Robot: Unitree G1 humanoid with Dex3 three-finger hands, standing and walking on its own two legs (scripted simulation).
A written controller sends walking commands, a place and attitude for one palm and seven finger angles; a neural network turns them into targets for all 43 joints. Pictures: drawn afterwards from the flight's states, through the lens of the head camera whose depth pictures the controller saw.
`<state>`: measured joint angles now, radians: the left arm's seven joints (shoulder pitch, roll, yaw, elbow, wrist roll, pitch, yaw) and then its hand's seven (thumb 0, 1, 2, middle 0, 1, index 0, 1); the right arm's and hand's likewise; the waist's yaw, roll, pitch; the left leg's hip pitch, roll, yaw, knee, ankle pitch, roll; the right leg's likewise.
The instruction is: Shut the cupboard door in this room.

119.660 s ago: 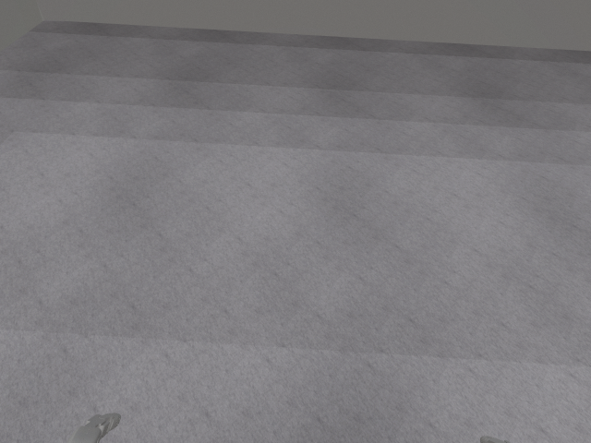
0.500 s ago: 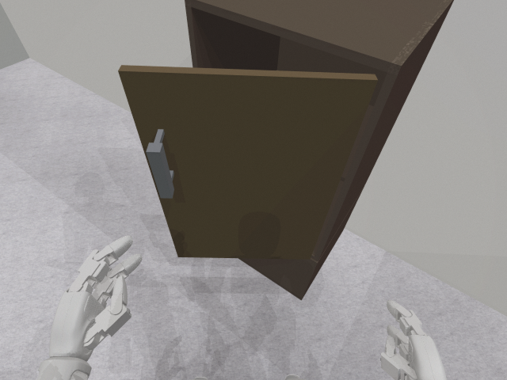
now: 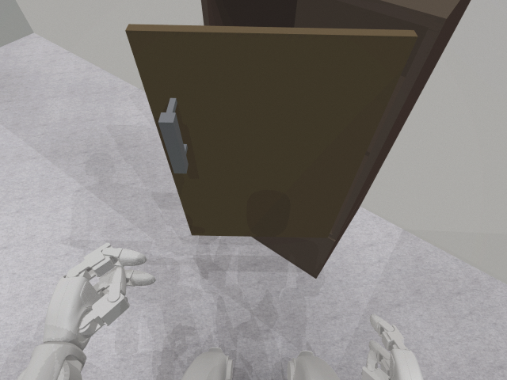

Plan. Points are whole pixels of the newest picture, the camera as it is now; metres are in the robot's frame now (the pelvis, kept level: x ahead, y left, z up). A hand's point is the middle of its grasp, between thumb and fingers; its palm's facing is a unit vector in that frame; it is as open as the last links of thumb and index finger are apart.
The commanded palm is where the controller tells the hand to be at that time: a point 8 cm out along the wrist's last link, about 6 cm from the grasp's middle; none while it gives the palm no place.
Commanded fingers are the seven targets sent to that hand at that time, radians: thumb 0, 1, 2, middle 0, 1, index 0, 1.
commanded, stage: raise the hand and make a fist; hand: left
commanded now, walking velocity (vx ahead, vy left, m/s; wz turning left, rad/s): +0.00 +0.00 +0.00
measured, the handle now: (176, 136) +0.49 +0.17 +0.09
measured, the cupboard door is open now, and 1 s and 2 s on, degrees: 35 35 35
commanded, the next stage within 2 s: bring the fist close to the handle in 1.10 s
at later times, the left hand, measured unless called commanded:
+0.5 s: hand (96, 286) +0.23 +0.22 +0.08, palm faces +0.04 -1.00 -0.03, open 3.0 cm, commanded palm +0.20 +0.27 +0.08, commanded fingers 0.00 0.90 0.90 -1.30 -1.50 -1.30 -1.50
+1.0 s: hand (119, 276) +0.24 +0.19 +0.09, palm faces +0.02 -1.00 -0.04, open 3.1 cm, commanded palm +0.21 +0.24 +0.09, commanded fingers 0.00 0.90 0.90 -1.30 -1.50 -1.30 -1.50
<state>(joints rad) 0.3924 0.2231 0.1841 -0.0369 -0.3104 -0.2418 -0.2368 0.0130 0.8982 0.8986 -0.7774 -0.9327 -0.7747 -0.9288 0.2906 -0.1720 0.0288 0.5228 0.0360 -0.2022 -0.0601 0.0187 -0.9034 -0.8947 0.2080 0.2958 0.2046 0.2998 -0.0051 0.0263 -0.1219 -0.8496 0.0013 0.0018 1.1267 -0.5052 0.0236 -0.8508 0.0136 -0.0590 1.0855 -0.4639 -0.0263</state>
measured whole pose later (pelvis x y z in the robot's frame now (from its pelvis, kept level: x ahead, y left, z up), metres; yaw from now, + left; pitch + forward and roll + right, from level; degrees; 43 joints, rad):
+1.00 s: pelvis +0.02 +0.00 +0.02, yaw +1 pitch +11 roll -2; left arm 0.39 0.25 0.14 -0.08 -0.29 -0.31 -0.22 0.01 0.90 0.90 -1.30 -1.50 -1.30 -1.50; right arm 0.29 -0.26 0.03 0.48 0.04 -0.17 -0.05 0.02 -0.91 -0.90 0.20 0.30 0.20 0.30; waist 0.00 0.03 -0.11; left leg -0.72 -0.01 -0.01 1.02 -0.49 0.02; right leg -0.71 0.01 -0.07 0.98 -0.45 -0.03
